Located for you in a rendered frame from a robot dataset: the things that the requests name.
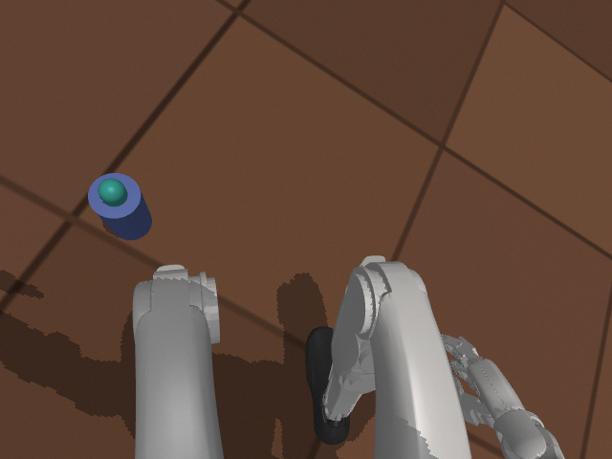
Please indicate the right robot foot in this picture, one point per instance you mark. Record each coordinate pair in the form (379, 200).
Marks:
(318, 357)

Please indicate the right robot arm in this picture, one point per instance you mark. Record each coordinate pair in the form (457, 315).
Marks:
(523, 436)

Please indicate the right robot hand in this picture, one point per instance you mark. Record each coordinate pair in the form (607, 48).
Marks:
(485, 379)

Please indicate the bottle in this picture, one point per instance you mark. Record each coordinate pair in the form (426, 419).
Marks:
(118, 201)

